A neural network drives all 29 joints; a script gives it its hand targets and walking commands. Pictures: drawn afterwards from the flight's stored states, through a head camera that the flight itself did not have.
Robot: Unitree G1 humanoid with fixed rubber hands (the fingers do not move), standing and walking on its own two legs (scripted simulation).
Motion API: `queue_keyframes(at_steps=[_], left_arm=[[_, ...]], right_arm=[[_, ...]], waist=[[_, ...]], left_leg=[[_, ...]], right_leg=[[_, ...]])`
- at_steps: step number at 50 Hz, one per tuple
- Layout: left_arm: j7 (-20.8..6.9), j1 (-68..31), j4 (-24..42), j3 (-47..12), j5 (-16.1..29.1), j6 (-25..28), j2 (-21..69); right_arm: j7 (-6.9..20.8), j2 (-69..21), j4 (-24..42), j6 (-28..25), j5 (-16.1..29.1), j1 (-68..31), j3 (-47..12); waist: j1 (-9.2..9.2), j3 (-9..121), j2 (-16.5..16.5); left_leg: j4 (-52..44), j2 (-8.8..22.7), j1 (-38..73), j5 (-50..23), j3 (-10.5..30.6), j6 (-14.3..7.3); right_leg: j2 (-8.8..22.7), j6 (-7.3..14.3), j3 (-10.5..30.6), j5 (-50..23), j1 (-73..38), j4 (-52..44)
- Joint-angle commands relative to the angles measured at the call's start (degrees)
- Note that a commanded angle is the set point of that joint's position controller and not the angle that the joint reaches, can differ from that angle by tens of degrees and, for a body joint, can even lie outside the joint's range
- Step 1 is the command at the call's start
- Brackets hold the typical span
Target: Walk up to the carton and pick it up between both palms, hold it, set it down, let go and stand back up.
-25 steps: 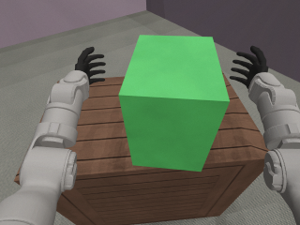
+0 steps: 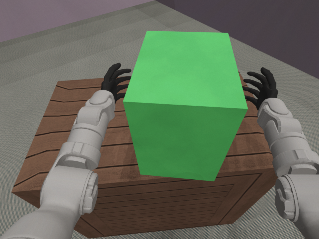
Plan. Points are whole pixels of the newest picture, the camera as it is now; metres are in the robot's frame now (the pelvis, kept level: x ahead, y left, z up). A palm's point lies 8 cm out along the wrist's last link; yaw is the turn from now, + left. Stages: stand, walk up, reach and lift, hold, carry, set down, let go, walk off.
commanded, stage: reach and lift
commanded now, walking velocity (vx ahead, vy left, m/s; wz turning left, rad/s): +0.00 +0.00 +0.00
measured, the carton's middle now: (181, 108) +0.43 -0.03 +0.09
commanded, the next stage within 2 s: none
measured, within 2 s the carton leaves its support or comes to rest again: leaves its support in 1.88 s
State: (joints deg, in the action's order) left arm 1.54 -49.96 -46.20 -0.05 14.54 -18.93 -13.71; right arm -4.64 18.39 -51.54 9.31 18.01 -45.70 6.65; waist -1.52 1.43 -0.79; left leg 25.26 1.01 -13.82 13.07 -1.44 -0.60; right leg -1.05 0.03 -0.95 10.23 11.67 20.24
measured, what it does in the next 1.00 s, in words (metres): stands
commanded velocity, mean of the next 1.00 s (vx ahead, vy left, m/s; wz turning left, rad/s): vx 0.00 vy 0.00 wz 0.00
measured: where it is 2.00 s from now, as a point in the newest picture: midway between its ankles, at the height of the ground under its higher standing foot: outside the picture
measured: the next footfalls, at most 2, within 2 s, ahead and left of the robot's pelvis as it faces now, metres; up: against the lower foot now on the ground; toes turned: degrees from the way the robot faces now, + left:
none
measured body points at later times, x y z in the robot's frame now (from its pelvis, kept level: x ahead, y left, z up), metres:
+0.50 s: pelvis +0.00 +0.00 +0.00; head +0.02 +0.01 +0.45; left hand +0.44 +0.13 +0.14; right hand +0.43 -0.19 +0.12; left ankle +0.00 +0.10 -0.74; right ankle +0.00 -0.12 -0.74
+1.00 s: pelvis +0.00 +0.00 +0.00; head +0.01 +0.01 +0.45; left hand +0.44 +0.13 +0.14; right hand +0.42 -0.19 +0.11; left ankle +0.00 +0.10 -0.74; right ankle +0.00 -0.12 -0.74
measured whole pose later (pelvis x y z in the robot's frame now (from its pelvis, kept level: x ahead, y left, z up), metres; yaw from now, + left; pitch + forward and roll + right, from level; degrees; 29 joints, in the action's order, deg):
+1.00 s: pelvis +0.00 +0.00 +0.00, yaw +0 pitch +3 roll -1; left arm 5.3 -50.0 -47.6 -0.1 8.2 -15.8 -8.3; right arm -11.5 9.2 -52.2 6.8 12.9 -45.7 6.6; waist -1.5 1.6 -0.7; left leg 25.3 1.0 -15.2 12.8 -1.4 -0.6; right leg -1.1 -0.1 -0.9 9.9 13.0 20.2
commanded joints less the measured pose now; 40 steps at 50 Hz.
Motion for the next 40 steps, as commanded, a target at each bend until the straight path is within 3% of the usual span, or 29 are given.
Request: queue_keyframes(at_steps=[1, 2, 3, 5, 6, 7, 8, 13, 14, 15, 16, 17, 19, 20, 21, 22, 23, 24, 27, 29, 30, 31, 32, 33, 34, 35, 38, 39, 40], left_arm=[[1.2, -26.1, 8.9, 1.0, -6.5, 4.1, -4.6], [1.6, -28.8, 10.8, 1.6, -6.2, 4.8, -3.5], [1.7, -27.4, 7.4, 1.1, -5.5, 4.9, -2.2], [2.2, -28.8, 12.7, 2.4, -5.8, 6.2, -2.4], [2.4, -27.3, 10.5, 1.2, -6.4, 6.1, -1.1], [1.8, -27.3, 5.7, 2.8, -6.8, 5.7, -1.9], [1.7, -25.9, 10.5, 0.2, -6.4, 6.4, 1.3], [1.4, -25.7, 8.3, 3.5, -10.6, 6.5, 1.3], [1.5, -26.5, 10.4, 2.8, -9.8, 6.6, 1.5], [2.1, -27.0, 16.0, 3.8, -10.4, 7.4, 2.3], [1.8, -24.8, 12.1, 5.1, -11.3, 6.8, 1.5], [2.0, -24.7, 9.8, 6.9, -12.9, 6.5, 0.7], [2.9, -26.8, 17.6, 7.1, -13.2, 7.0, 1.5], [3.3, -23.9, 15.9, 7.6, -14.3, 5.9, 2.4], [2.7, -24.8, 9.2, 7.3, -14.1, 5.6, 3.2], [2.8, -25.0, 15.0, 9.0, -15.0, 5.7, 1.8], [2.5, -24.9, 9.9, 8.0, -13.7, 5.2, 1.4], [2.5, -24.5, 11.8, 6.9, -14.8, 5.4, 3.7], [2.9, -25.4, 10.4, 6.5, -13.1, 5.6, 5.6], [3.5, -26.7, 9.4, 5.4, -13.0, 4.9, 5.2], [3.4, -26.1, 7.8, 6.8, -14.6, 5.1, 4.3], [3.5, -26.8, 13.0, 6.7, -13.8, 5.4, 4.5], [3.3, -26.4, 9.6, 6.3, -14.0, 5.7, 4.7], [3.6, -27.2, 9.0, 6.5, -13.4, 5.6, 5.2], [3.8, -28.9, 13.9, 6.4, -13.1, 6.7, 4.5], [3.7, -26.5, 6.5, 4.4, -12.6, 5.6, 6.5], [3.3, -29.0, 9.6, 5.6, -12.6, 6.5, 5.1], [3.7, -28.3, 10.8, 4.7, -10.8, 7.2, 5.0], [3.9, -27.4, 5.2, 4.9, -11.7, 7.0, 5.5]], right_arm=[[-1.4, 5.1, 8.4, -3.0, -5.3, -25.5, 0.9], [-1.3, 2.9, 9.1, -3.1, -4.8, -27.8, 0.2], [-1.2, 1.7, 10.9, -3.0, -4.3, -28.1, -0.4], [-1.2, -0.5, 14.6, -4.0, -4.7, -28.1, -0.2], [-1.4, -0.9, 9.7, -3.5, -5.5, -26.4, 0.7], [-1.5, -0.4, 10.6, -3.0, -5.6, -28.3, -0.9], [-2.1, -1.2, 13.6, -4.5, -6.7, -26.7, -0.3], [-3.1, -2.0, 10.0, -4.6, -7.7, -24.8, 1.0], [-3.9, -2.3, 14.2, -5.6, -8.5, -27.5, 1.2], [-3.6, -3.7, 16.1, -6.5, -7.2, -24.4, 0.2], [-4.5, -3.7, 14.5, -6.1, -8.1, -25.5, -0.4], [-4.9, -3.3, 13.3, -6.3, -9.2, -24.8, 0.2], [-6.1, -2.9, 18.1, -7.5, -9.0, -26.3, 0.8], [-5.8, -2.9, 16.3, -7.7, -9.2, -25.7, 0.1], [-6.0, -3.6, 10.8, -6.5, -9.8, -27.0, 0.2], [-6.8, -4.7, 13.8, -7.0, -10.3, -25.7, 0.9], [-7.1, -4.3, 12.7, -6.0, -9.2, -27.3, -0.4], [-7.6, -5.0, 9.7, -5.8, -10.0, -24.1, 0.9], [-6.7, -7.0, 10.4, -5.2, -8.5, -28.9, -0.9], [-7.1, -5.1, 9.3, -5.2, -9.0, -30.3, 0.6], [-7.1, -6.4, 7.7, -5.4, -8.3, -29.0, 0.7], [-6.8, -6.3, 10.8, -5.3, -8.3, -27.6, 0.0], [-6.7, -7.0, 10.2, -5.1, -8.1, -28.5, -1.2], [-7.1, -6.1, 8.9, -5.0, -8.1, -29.9, -0.1], [-7.2, -6.9, 11.3, -5.4, -8.4, -29.7, 0.5], [-7.5, -5.7, 7.3, -5.5, -8.7, -29.8, 0.6], [-7.9, -8.5, 12.1, -5.2, -9.8, -32.3, 1.1], [-8.1, -7.2, 13.5, -5.6, -8.7, -32.4, 0.3], [-7.7, -7.8, 10.8, -5.1, -8.6, -31.5, 0.0]], waist=[[-6.5, 29.4, -0.3], [-4.8, 31.7, 0.6], [-5.55, 29.1, 3.3], [-3.99, 35.1, 0.9], [-5.62, 32.7, -0.2], [-4.07, 29.5, 3.1], [-5.72, 33.4, 2.0], [-5.97, 32.6, 1.0], [-6.0, 34.5, 2.2], [-6.31, 39.2, -0.3], [-5.77, 35.8, 2.9], [-4.99, 35.0, 2.8], [-4.54, 39.7, 0.1], [-4.75, 37.4, 0.1], [-5.02, 32.3, 2.6], [-4.71, 36.3, 3.0], [-4.6, 31.2, 5.9], [-6.25, 31.1, 1.8], [-3.83, 29.2, 4.1], [-5.3, 28.9, 3.1], [-4.14, 27.9, 1.5], [-4.62, 30.6, 3.6], [-3.26, 30.4, 2.3], [-4.71, 29.7, 3.1], [-4.13, 33.0, 2.2], [-5.03, 28.6, 0.7], [-4.42, 31.3, 5.6], [-3.86, 33.7, 4.8], [-3.84, 30.9, 3.8]], left_leg=[[-2.4, -0.1, 13.9, -19.6, 2.2, 3.6], [-2.4, -0.1, 13.3, -19.5, 2.5, 3.6], [-2.3, 0.1, 12.0, -17.1, 2.3, 2.9], [-1.7, -0.4, 13.7, -19.7, 1.1, 3.4], [-2.6, -0.4, 12.8, -18.5, 1.6, 3.3], [-2.9, -0.5, 10.0, -16.1, 1.4, 2.4], [-2.1, -0.1, 12.4, -18.4, 2.1, 2.8], [-1.4, -0.3, 14.3, -22.7, 1.7, 3.0], [-1.2, -0.3, 12.9, -23.7, 1.7, 3.2], [0.5, -0.5, 16.1, -28.1, 2.0, 3.4], [0.7, -0.8, 13.0, -27.4, 1.2, 3.3], [-0.5, -1.3, 10.4, -23.3, 1.0, 2.7], [0.0, -0.8, 11.8, -28.4, 0.9, 4.2], [0.5, -1.0, 13.3, -30.6, 0.7, 4.4], [-0.5, -0.6, 10.3, -25.6, 1.0, 3.6], [-0.6, -0.9, 12.4, -26.7, 0.6, 3.1], [-1.2, -0.6, 9.1, -22.6, 0.5, 2.7], [-1.8, -0.9, 10.6, -22.7, 0.6, 2.9], [-2.1, -0.2, 10.7, -21.9, 1.0, 2.4], [-1.8, -0.2, 12.4, -21.5, 1.5, 2.7], [-1.9, -0.2, 12.1, -20.5, 1.4, 2.9], [-1.9, -0.1, 13.7, -21.5, 1.5, 2.5], [-1.5, 0.0, 12.5, -22.9, 1.4, 2.3], [-1.9, -0.3, 11.3, -20.1, 1.3, 2.3], [-1.6, 0.0, 12.5, -20.8, 1.0, 2.7], [-1.3, -0.3, 12.2, -20.5, 1.3, 3.2], [-1.9, -0.2, 10.2, -18.9, 0.8, 2.1], [-1.7, -0.3, 9.7, -19.6, 1.1, 2.0], [-1.7, -0.3, 9.5, -18.4, 1.2, 1.7]], right_leg=[[-2.4, -1.9, -1.6, -19.0, 4.2, -2.9], [-3.0, -1.7, -1.5, -18.1, 4.2, -2.5], [-2.7, -1.7, -1.2, -16.8, 4.7, -2.9], [-2.5, -1.9, -0.5, -19.3, 3.3, -2.2], [-2.3, -1.9, -1.4, -19.5, 4.1, -2.9], [-2.1, -2.1, -0.9, -18.0, 3.1, -2.6], [-2.3, -2.0, -1.1, -20.1, 3.1, -2.0], [-2.5, -2.2, -1.0, -24.0, 1.9, -1.8], [-2.9, -2.7, -1.2, -25.7, 0.5, -1.2], [-3.0, -2.3, -0.7, -30.4, 0.2, -0.4], [-2.6, -2.8, -0.4, -31.2, -2.2, -0.6], [-2.1, -3.6, -0.5, -31.1, -4.2, -0.2], [-3.0, -3.0, -0.4, -35.1, -5.8, 1.1], [-3.0, -3.3, -0.8, -36.3, -5.9, 1.0], [-2.8, -3.3, -0.6, -30.6, -4.7, 0.1], [-2.6, -3.4, -0.7, -34.7, -6.3, 0.6], [-2.5, -3.6, -0.2, -32.1, -5.8, 0.3], [-2.4, -3.0, -0.3, -30.0, -4.9, -0.5], [-2.6, -3.0, -1.0, -24.5, -1.2, -0.7], [-2.8, -2.9, -1.6, -24.1, 0.2, -1.2], [-2.8, -2.8, -1.4, -22.1, 1.1, -1.3], [-2.9, -2.9, -1.1, -23.4, -0.5, -1.2], [-2.7, -2.6, -0.8, -24.7, -0.7, -1.2], [-2.5, -2.7, -1.1, -23.8, -0.4, -1.1], [-2.8, -2.7, -1.1, -23.5, -0.6, -0.8], [-2.4, -2.4, -1.3, -22.5, 1.5, -1.7], [-2.1, -3.1, -1.3, -24.0, -0.9, -0.7], [-2.2, -3.3, -1.4, -24.0, -1.4, -0.3], [-2.1, -3.1, -0.5, -23.6, 0.4, -0.5]])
